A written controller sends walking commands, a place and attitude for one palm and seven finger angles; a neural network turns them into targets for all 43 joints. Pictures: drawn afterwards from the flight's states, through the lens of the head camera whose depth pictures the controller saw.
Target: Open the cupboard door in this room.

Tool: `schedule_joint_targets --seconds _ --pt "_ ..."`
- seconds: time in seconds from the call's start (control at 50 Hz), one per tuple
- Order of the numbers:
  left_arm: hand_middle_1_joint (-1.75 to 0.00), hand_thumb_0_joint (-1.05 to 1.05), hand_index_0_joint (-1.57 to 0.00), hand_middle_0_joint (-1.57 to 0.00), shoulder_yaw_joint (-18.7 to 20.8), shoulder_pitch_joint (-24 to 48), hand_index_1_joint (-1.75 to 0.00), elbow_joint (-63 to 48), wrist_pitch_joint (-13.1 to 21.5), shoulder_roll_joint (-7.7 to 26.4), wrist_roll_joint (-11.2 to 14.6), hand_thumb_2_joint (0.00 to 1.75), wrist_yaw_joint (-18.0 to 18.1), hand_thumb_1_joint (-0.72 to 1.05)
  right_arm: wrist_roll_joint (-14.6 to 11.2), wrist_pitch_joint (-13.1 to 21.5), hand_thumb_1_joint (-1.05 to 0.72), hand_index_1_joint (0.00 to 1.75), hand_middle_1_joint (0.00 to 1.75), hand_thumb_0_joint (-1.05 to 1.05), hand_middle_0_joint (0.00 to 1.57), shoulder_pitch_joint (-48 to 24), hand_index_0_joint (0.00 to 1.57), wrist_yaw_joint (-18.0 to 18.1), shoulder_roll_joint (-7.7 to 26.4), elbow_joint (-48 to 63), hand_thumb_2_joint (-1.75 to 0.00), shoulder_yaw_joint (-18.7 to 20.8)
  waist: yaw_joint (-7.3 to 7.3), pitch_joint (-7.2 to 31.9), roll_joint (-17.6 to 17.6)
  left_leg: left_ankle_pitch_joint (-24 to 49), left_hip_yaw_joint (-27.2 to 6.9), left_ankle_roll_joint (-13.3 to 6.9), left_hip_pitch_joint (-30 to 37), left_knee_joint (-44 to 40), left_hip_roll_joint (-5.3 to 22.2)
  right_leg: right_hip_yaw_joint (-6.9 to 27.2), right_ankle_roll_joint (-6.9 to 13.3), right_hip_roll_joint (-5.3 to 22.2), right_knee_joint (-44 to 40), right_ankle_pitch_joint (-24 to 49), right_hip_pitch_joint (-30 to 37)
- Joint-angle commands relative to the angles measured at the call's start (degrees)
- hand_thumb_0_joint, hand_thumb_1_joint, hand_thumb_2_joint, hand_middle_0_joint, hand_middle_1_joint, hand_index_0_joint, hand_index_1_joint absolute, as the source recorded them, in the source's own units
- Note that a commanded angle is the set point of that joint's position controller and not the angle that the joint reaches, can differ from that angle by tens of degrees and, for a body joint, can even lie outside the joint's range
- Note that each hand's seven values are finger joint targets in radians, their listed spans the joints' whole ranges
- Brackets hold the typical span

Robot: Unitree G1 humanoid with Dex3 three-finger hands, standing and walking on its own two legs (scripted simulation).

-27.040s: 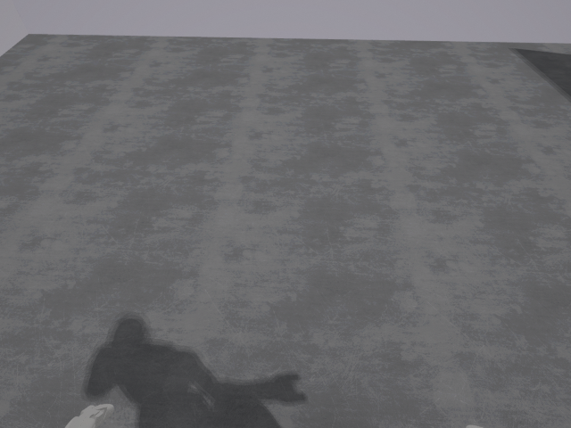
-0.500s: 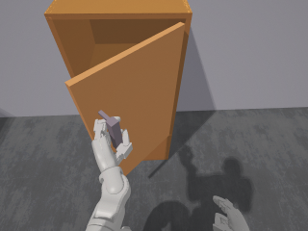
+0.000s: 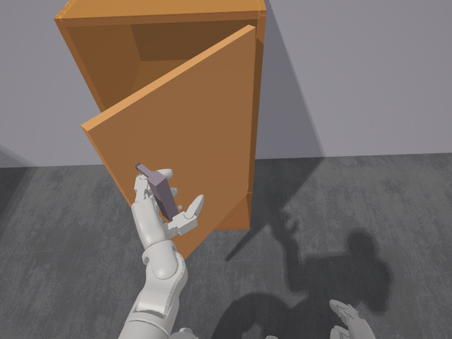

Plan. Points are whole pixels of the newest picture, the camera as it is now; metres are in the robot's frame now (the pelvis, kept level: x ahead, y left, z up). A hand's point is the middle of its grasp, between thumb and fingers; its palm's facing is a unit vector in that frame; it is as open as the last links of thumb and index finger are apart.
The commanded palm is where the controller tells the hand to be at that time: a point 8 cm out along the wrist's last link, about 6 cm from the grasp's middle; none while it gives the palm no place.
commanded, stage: open thumb and fingers to let go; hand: left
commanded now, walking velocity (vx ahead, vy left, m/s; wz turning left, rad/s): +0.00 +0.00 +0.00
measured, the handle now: (156, 191) +0.37 +0.14 +0.05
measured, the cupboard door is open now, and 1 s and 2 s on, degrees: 48 49 49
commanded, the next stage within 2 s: slide the hand sideways off the handle in 0.46 s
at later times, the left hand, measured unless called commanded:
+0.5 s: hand (174, 207) +0.34 +0.11 +0.05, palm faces +0.36 -0.93 -0.01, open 14.8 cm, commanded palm +0.29 +0.15 +0.04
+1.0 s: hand (169, 235) +0.28 +0.11 +0.05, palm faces -0.04 -1.00 +0.02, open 16.3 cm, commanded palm +0.26 +0.17 +0.04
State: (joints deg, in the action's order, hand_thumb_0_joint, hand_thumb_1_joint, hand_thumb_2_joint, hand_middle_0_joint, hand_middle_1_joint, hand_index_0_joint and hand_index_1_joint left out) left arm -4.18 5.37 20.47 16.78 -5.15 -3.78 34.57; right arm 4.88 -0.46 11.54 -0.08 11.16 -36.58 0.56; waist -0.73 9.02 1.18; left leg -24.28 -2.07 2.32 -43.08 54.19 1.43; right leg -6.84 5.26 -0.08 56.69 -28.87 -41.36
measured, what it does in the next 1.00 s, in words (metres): shifts its weight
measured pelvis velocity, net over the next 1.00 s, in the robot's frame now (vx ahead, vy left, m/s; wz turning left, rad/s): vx -0.02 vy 0.07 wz -0.05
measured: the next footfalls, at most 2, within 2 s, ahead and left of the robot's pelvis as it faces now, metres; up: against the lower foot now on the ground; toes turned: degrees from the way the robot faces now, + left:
none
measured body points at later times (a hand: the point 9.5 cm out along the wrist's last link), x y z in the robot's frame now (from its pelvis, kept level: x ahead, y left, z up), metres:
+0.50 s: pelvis +0.00 +0.04 +0.00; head +0.04 +0.03 +0.45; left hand +0.31 +0.16 +0.05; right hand +0.15 -0.19 -0.11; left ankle +0.02 +0.16 -0.68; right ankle -0.01 -0.05 -0.68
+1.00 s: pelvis -0.02 +0.07 -0.01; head +0.03 +0.08 +0.44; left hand +0.28 +0.16 +0.05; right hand +0.13 -0.16 -0.10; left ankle +0.02 +0.16 -0.68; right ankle -0.01 -0.05 -0.68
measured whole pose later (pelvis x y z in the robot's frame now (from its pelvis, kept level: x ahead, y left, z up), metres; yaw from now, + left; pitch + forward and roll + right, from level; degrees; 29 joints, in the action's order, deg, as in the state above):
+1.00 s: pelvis -0.02 +0.07 -0.01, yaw -3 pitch +12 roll -1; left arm -12.3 -0.8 13.2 20.3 -1.0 -2.3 13.9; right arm 1.8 0.1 14.4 -2.5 11.7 -28.5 -1.1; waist -0.6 7.6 0.7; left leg -26.5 2.0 -2.3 -46.1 60.6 0.1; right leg -2.5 -0.2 1.5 59.7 -27.7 -43.9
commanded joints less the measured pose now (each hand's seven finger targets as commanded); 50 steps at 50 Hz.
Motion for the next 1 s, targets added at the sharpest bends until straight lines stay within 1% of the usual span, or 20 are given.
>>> schedule_joint_targets --seconds 0.0,0.06,0.18,0.24,0.26,0.34,0.42,0.54,0.56,0.58,0.6,0.64,0.68,0.72,0.76,0.8,0.84,0.9,0.94,0.98 --pt "-1.21 0.0 -0.3 -0.3 2.9 11.8 -1.21 -9.4 4.3 2.6 0.4 0.33 -0.6 -0.43 -0.2 2.9 -0.9 0.3 0.3 0.0 0.2 -3.4 0.2 0.3 4.2 7.7 -0.9 1.5 -0.55 13.5 -9.8 7.4 0.7 -2.3 -0.5 -1.4 -2.6 15.6 -7.7 6.0 -15.1 25.2 16.6" --pt "-1.2 0.0 -0.3 -0.3 2.9 14.1 -1.2 -9.5 5.1 3.0 0.5 0.3 -0.6 -0.5 -0.2 2.9 -0.9 0.3 0.3 0.0 0.2 -3.6 0.2 0.1 4.4 7.7 -0.9 1.6 -0.98 12.9 -9.2 6.7 0.7 -2.5 -0.2 -1.5 -2.6 15.4 -7.6 5.9 -15.4 22.3 15.1" --pt "-0.9 0.0 -0.25 -0.25 3.7 13.8 -0.9 -8.0 6.0 3.0 0.6 0.3 0.0 -0.5 0.0 2.7 -0.9 0.3 0.3 0.0 0.2 -3.5 0.2 0.0 4.5 7.8 -0.9 1.7 -0.33 13.6 -8.4 7.0 1.1 -2.6 0.6 -1.8 -2.6 13.7 -6.9 5.0 -14.5 20.4 14.1" --pt "-0.75 0.0 -0.22 -0.22 4.6 12.7 -0.75 -6.4 5.8 3.5 0.6 0.3 0.2 -0.5 -0.1 2.6 -0.9 0.3 0.3 0.0 0.2 -3.4 0.2 0.0 4.6 8.1 -0.9 1.7 -0.11 12.9 -10.0 6.9 1.2 -2.7 0.5 -2.1 -2.6 12.8 -6.7 4.5 -14.6 19.0 13.7" --pt "-0.7 0.0 -0.22 -0.22 3.7 13.7 -0.7 -6.6 5.7 2.6 0.5 0.3 0.3 -0.5 -0.1 2.5 -0.9 0.3 0.3 0.0 0.2 -3.8 0.2 -0.1 4.5 8.2 -0.9 1.6 -0.23 12.3 -8.1 6.8 1.5 -2.7 1.1 -2.3 -2.6 12.3 -6.4 4.3 -14.4 18.2 12.7" --pt "-0.5 0.0 -0.18 -0.18 3.2 13.6 -0.5 -5.8 5.4 1.5 -0.2 0.3 1.2 -0.5 0.0 2.5 -0.9 0.3 0.3 0.0 0.2 -3.3 0.2 -0.3 4.6 8.6 -0.9 1.7 0.05 13.1 -7.9 8.2 1.7 -2.9 3.2 -2.8 -2.4 8.9 -5.3 2.6 -12.7 17.2 10.8" --pt "-0.3 0.0 -0.15 -0.15 0.9 15.0 -0.3 -6.1 5.0 -1.5 -1.2 0.3 2.3 -0.5 0.2 2.7 -0.9 0.3 0.3 0.0 0.2 -3.2 0.2 -0.8 4.6 8.9 -0.9 1.7 -0.15 13.4 -5.0 10.2 2.0 -2.9 5.8 -3.0 -2.0 5.7 -4.1 0.9 -10.3 16.6 7.5" --pt "-0.3 0.0 -0.15 -0.15 -1.6 16.8 -0.3 -6.6 3.2 -4.5 -2.0 0.3 3.6 -0.5 0.1 3.2 -0.9 0.3 0.3 0.0 0.2 -3.6 0.2 -1.1 4.7 9.3 -0.9 1.4 -0.43 13.2 -5.4 11.0 1.0 -2.5 7.0 -3.5 -1.4 3.4 -3.3 -0.2 -8.6 14.4 5.1" --pt "-0.3 0.0 -0.15 -0.15 -15.4 14.1 -0.3 -8.4 5.8 -0.4 -8.9 0.3 -9.1 -0.5 -0.6 2.6 -0.9 0.3 0.3 0.0 0.2 0.6 0.2 -1.1 7.0 8.4 -0.9 1.8 -5.91 11.4 -7.4 11.3 1.0 -3.7 8.9 -2.1 -1.3 5.3 -3.6 0.1 -8.1 19.1 2.9" --pt "-0.3 0.0 -0.15 -0.15 -11.7 16.6 -0.3 -11.0 8.6 3.2 -6.8 0.3 -15.8 -0.5 -1.1 2.7 -0.9 0.3 0.3 0.0 0.2 1.0 0.2 -0.8 6.5 9.8 -0.9 2.1 -4.34 13.4 -6.4 12.4 0.8 -4.0 8.3 -1.5 -1.4 5.2 -3.2 0.6 -7.3 21.5 4.0" --pt "-0.3 0.0 -0.15 -0.15 -9.8 17.0 -0.3 -12.6 10.4 6.5 -6.0 0.3 -19.9 -0.5 -1.1 2.6 -0.9 0.3 0.3 0.0 0.2 1.1 0.2 -0.3 6.8 10.3 -0.9 2.1 -3.05 16.7 -5.4 13.5 0.9 -4.1 9.0 -1.3 -1.6 5.8 -3.0 0.6 -6.3 23.4 5.9" --pt "-0.3 0.0 -0.15 -0.15 -11.7 17.0 -0.3 -14.4 11.5 6.3 -3.1 0.3 -27.2 -0.5 -2.2 2.7 -0.9 0.3 0.3 0.0 0.2 0.8 0.2 0.1 6.8 11.7 -0.9 1.7 -3.44 16.3 -1.4 12.7 0.6 -4.0 11.0 -1.5 -1.5 5.6 -2.7 0.5 -6.2 21.4 4.5" --pt "-0.3 0.0 -0.15 -0.15 -11.2 15.8 -0.3 -14.2 10.7 2.7 3.3 0.3 -30.6 -0.5 -3.5 3.4 -0.9 0.3 0.3 0.0 0.2 -0.4 0.2 0.3 6.4 12.7 -0.9 0.9 -2.28 13.3 1.2 9.5 0.0 -3.4 12.2 -3.3 -1.4 4.2 -2.6 -0.2 -7.1 15.8 2.6" --pt "-0.3 0.0 -0.15 -0.15 -9.1 12.5 -0.3 -13.8 8.3 0.0 9.4 0.3 -30.5 -0.5 -4.3 4.0 -0.9 0.3 0.3 0.0 0.2 -1.5 0.2 0.4 6.7 13.8 -0.9 0.6 -1.25 11.8 -0.3 7.3 -0.7 -2.8 12.4 -5.1 -1.1 2.8 -2.8 -0.8 -7.8 12.4 2.5" --pt "-0.3 0.0 -0.15 -0.15 -7.7 9.9 -0.3 -14.1 6.4 -0.9 11.5 0.3 -28.2 -0.5 -4.7 4.4 -0.9 0.3 0.3 0.0 0.2 -2.0 0.2 0.1 6.9 14.5 -0.9 0.4 -0.38 10.9 -2.5 5.8 -1.6 -2.5 12.0 -6.7 -0.9 1.8 -2.9 -1.0 -7.5 10.8 2.8" --pt "-0.3 0.0 -0.15 -0.15 -6.8 7.1 -0.3 -15.5 5.8 0.4 9.5 0.3 -25.2 -0.5 -4.2 4.5 -0.9 0.3 0.3 0.0 0.2 -1.3 0.2 -0.5 7.2 14.9 -0.9 0.6 -0.01 11.3 -4.2 7.2 -1.5 -2.5 10.9 -6.3 -0.8 1.5 -3.1 -0.8 -6.4 11.5 2.7" --pt "-0.3 0.0 -0.15 -0.15 -6.2 5.9 -0.3 -15.7 6.2 3.4 5.0 0.3 -22.5 -0.5 -3.4 4.1 -0.9 0.3 0.3 0.0 0.2 -0.6 0.2 -1.3 7.5 15.3 -0.9 0.8 0.25 11.1 -5.0 7.5 -1.6 -2.5 9.0 -5.6 -0.7 2.0 -3.0 -0.5 -5.1 11.1 1.8" --pt "-0.3 0.0 -0.15 -0.15 -7.7 4.2 -0.3 -18.2 7.1 3.6 -0.2 0.3 -20.1 -0.5 -3.0 3.6 -0.9 0.3 0.3 0.0 0.2 -0.5 0.2 -2.3 7.1 16.3 -0.9 1.1 0.3 11.1 -2.8 6.8 -1.2 -2.5 8.2 -4.5 -0.6 2.4 -2.7 -0.3 -3.9 10.1 -0.2" --pt "-0.3 0.0 -0.15 -0.15 -8.2 4.3 -0.3 -20.3 7.2 3.9 -0.6 0.3 -20.0 -0.5 -3.0 3.3 -0.9 0.3 0.3 0.0 0.2 -0.3 0.2 -2.3 7.2 17.0 -0.9 1.1 -0.18 11.4 -3.1 5.9 -1.4 -2.6 8.0 -4.4 -0.6 2.6 -2.6 -0.3 -4.2 9.7 0.4" --pt "-0.3 0.0 -0.15 -0.15 -7.8 2.1 -0.3 -23.0 7.4 4.2 0.8 0.3 -20.6 -0.5 -3.2 3.3 -0.9 0.3 0.3 0.0 0.2 -1.0 0.2 -2.0 7.0 17.7 -0.9 1.0 0.38 11.9 -2.0 4.7 -1.0 -2.6 8.6 -4.7 -0.7 2.9 -2.6 -0.5 -4.8 9.0 1.3"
